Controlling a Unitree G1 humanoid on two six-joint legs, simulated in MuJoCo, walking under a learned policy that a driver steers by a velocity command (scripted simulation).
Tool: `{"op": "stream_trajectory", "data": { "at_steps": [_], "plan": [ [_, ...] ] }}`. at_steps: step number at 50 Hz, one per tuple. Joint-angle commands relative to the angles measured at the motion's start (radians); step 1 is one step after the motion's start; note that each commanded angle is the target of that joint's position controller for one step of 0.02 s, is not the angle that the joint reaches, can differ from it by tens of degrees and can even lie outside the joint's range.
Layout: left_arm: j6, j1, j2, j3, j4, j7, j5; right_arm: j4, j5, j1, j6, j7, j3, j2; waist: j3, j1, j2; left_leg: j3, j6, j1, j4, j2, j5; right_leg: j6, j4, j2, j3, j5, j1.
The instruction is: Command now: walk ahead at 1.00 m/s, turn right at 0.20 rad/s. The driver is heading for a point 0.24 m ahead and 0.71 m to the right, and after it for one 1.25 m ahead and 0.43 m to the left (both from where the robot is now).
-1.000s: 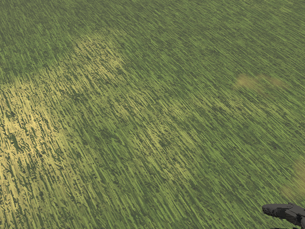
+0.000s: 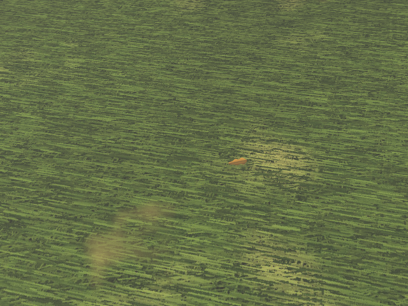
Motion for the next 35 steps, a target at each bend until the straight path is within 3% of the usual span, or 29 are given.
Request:
{"op": "stream_trajectory", "data": {
  "at_steps": [1, 3, 5, 7, 8, 10, 11, 12, 13, 14, 15, 16, 17, 18, 20, 21, 22, 23, 25, 29, 31, 33, 34, 35],
  "plan": [
    [0.006, -0.067, 0.018, -0.016, -0.112, -0.02, 0.003, -0.011, 0.015, 0.032, -0.043, 0.006, -0.008, -0.078, 0.095, 0.044, 0.045, -0.323, 0.143, 0.016, -0.388, 0.277, -0.102, 0.025, -0.113, -0.084, 0.043, 0.046, -0.251],
    [0.004, -0.167, 0.031, -0.022, -0.153, -0.027, -0.004, -0.011, 0.015, 0.019, -0.058, 0.012, -0.008, -0.089, 0.128, 0.037, 0.055, -0.158, 0.118, -0.012, -0.441, 0.242, 0.099, 0.037, -0.294, -0.095, 0.005, 0.189, -0.248],
    [0.0, -0.233, 0.018, -0.032, -0.172, -0.045, -0.011, -0.008, 0.029, 0.023, -0.072, 0.017, -0.004, -0.089, 0.124, 0.025, 0.045, -0.009, 0.081, -0.037, -0.491, 0.2, 0.294, 0.026, -0.503, -0.088, -0.098, 0.36, -0.121],
    [-0.004, -0.303, -0.003, -0.039, -0.187, -0.055, -0.012, 0.023, 0.043, 0.101, -0.081, 0.016, -0.001, -0.095, 0.126, -0.007, 0.028, 0.026, 0.071, 0.022, -0.539, 0.22, 0.462, -0.005, -0.609, -0.069, -0.153, 0.456, -0.04],
    [-0.007, -0.31, -0.002, -0.04, -0.194, -0.053, -0.011, 0.037, 0.043, 0.116, -0.076, 0.014, -0.002, -0.116, 0.122, 0.002, 0.059, 0.015, 0.073, 0.082, -0.529, 0.24, 0.559, -0.017, -0.663, -0.069, -0.161, 0.458, -0.017],
    [-0.01, -0.279, 0.032, -0.028, -0.18, -0.038, 0.005, 0.054, 0.04, 0.139, -0.062, 0.001, -0.005, -0.162, 0.057, 0.034, 0.096, 0.004, 0.073, 0.245, -0.387, 0.257, 1.012, -0.033, -0.699, -0.007, -0.208, 0.364, 0.042],
    [-0.01, -0.2, 0.062, -0.016, -0.161, -0.026, 0.011, 0.058, 0.031, 0.132, -0.05, -0.009, -0.011, -0.201, -0.011, 0.084, 0.13, -0.004, 0.068, 0.291, -0.245, 0.274, 1.183, -0.039, -0.703, 0.025, -0.196, 0.271, 0.135],
    [-0.009, -0.024, 0.107, 0.006, -0.109, -0.011, 0.01, 0.059, 0.018, 0.111, -0.035, -0.02, -0.018, -0.234, -0.113, 0.173, 0.152, -0.018, 0.059, 0.278, -0.025, 0.285, 1.232, -0.046, -0.706, 0.046, -0.159, 0.178, 0.32],
    [-0.009, 0.184, 0.148, 0.028, -0.041, 0.005, 0.011, 0.046, 0.015, 0.066, -0.022, -0.026, -0.019, -0.238, -0.2, 0.277, 0.142, -0.019, 0.05, 0.174, 0.257, 0.254, 1.079, -0.051, -0.759, 0.008, -0.118, 0.159, 0.543],
    [-0.008, 0.315, 0.244, 0.058, -0.01, 0.028, 0.031, 0.012, 0.004, 0.086, -0.021, -0.018, 0.001, -0.13, -0.324, 0.269, 0.011, -0.041, 0.062, -0.045, 0.636, 0.174, 0.519, -0.05, -0.727, -0.227, 0.131, -0.139, 0.778],
    [-0.013, 0.259, 0.292, 0.073, -0.035, 0.03, 0.047, -0.036, 0.067, 0.23, -0.029, -0.002, 0.029, 0.003, -0.511, 0.116, -0.258, -0.135, 0.037, -0.372, 1.005, 0.039, -0.197, -0.138, -0.899, -0.504, 0.683, -0.319, 1.0],
    [-0.01, 0.201, 0.234, 0.077, -0.039, 0.023, 0.026, -0.045, 0.063, 0.115, -0.027, -0.012, 0.012, -0.1, -0.442, 0.155, -0.108, -0.168, 0.059, -0.478, 1.042, 0.081, -0.098, -0.13, -1.014, -0.455, 0.681, -0.347, 0.903],
    [-0.024, 0.133, 0.149, 0.056, -0.021, 0.022, 0.017, -0.054, 0.054, 0.015, -0.025, -0.01, 0.009, -0.103, -0.229, 0.13, -0.025, -0.165, 0.059, -0.513, 0.968, 0.128, -0.006, -0.104, -1.015, -0.404, 0.479, -0.236, 0.721],
    [-0.034, 0.106, 0.105, 0.049, 0.0, 0.019, 0.014, -0.05, 0.05, -0.002, -0.02, -0.001, 0.015, -0.078, -0.115, 0.095, 0.017, -0.163, 0.056, -0.476, 0.898, 0.165, 0.021, -0.077, -1.051, -0.369, 0.35, -0.076, 0.559],
    [-0.053, 0.097, 0.052, 0.035, 0.03, 0.025, 0.0, -0.037, 0.023, 0.024, 0.02, 0.021, 0.015, -0.044, -0.039, 0.027, -0.018, -0.166, 0.038, -0.389, 0.845, 0.205, 0.036, -0.025, -1.107, -0.307, 0.15, 0.058, 0.383],
    [-0.061, 0.101, 0.022, 0.028, 0.049, 0.024, -0.012, -0.035, 0.019, 0.012, 0.041, 0.03, 0.013, -0.027, -0.014, 0.011, -0.02, -0.163, 0.035, -0.39, 0.828, 0.218, 0.048, 0.008, -1.132, -0.27, 0.07, 0.099, 0.358],
    [-0.071, 0.106, 0.034, 0.03, 0.057, 0.022, -0.023, -0.056, 0.018, -0.007, 0.056, 0.037, 0.014, -0.014, 0.0, -0.005, -0.052, -0.151, 0.026, -0.423, 0.809, 0.226, 0.058, 0.016, -1.149, -0.282, 0.018, 0.162, 0.357],
    [-0.077, 0.111, 0.027, 0.03, 0.068, 0.02, -0.031, -0.072, 0.016, -0.063, 0.066, 0.041, 0.014, -0.013, 0.035, -0.003, -0.041, -0.134, 0.019, -0.466, 0.789, 0.237, 0.081, 0.037, -1.168, -0.265, -0.051, 0.249, 0.353],
    [-0.086, 0.105, 0.02, 0.028, 0.075, 0.016, -0.024, -0.11, 0.021, -0.164, 0.071, 0.048, 0.022, -0.001, 0.075, -0.003, -0.041, -0.07, 0.013, -0.477, 0.692, 0.211, 0.188, 0.072, -1.202, -0.196, -0.199, 0.384, 0.318],
    [-0.09, 0.136, 0.051, 0.025, 0.09, 0.027, -0.026, -0.156, 0.027, -0.3, 0.058, 0.063, 0.039, -0.003, 0.11, 0.006, -0.008, 0.07, 0.057, -0.408, 0.388, 0.136, 0.365, 0.118, -1.201, -0.15, -0.36, 0.724, 0.377],
    [-0.087, 0.17, 0.101, 0.03, 0.09, 0.048, -0.028, -0.16, 0.022, -0.31, 0.052, 0.069, 0.038, -0.027, 0.078, -0.007, -0.025, 0.14, 0.087, -0.309, 0.275, 0.062, 0.393, 0.138, -1.118, -0.181, -0.382, 1.106, 0.47],
    [-0.061, 0.147, 0.165, 0.046, 0.067, 0.076, -0.022, -0.121, 0.022, -0.169, 0.056, 0.065, 0.021, -0.082, -0.018, -0.097, -0.088, 0.161, 0.114, -0.144, 0.256, -0.007, 0.309, 0.149, -0.915, -0.228, -0.372, 1.425, 0.543],
    [-0.042, 0.104, 0.192, 0.056, 0.048, 0.084, -0.015, -0.076, 0.02, -0.007, 0.059, 0.059, 0.001, -0.126, -0.093, -0.184, -0.101, 0.142, 0.137, 0.026, 0.268, -0.037, 0.246, 0.144, -0.713, -0.248, -0.355, 1.496, 0.512],
    [-0.023, 0.03, 0.213, 0.064, 0.022, 0.084, -0.004, -0.007, 0.02, 0.227, 0.061, 0.043, -0.028, -0.174, -0.17, -0.294, -0.09, 0.06, 0.186, 0.251, 0.255, -0.03, 0.163, 0.13, -0.406, -0.264, -0.319, 1.423, 0.398]
  ]
}}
